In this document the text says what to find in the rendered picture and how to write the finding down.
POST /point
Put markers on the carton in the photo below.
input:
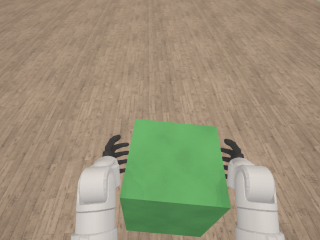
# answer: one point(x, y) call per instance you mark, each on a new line
point(174, 181)

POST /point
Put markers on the right robot forearm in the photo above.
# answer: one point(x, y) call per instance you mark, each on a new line
point(256, 201)

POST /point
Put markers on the left robot hand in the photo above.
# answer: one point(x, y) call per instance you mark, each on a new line
point(110, 149)

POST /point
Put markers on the left robot forearm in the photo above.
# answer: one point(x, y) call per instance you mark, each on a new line
point(96, 201)

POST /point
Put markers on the right robot hand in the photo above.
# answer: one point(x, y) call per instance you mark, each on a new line
point(234, 153)

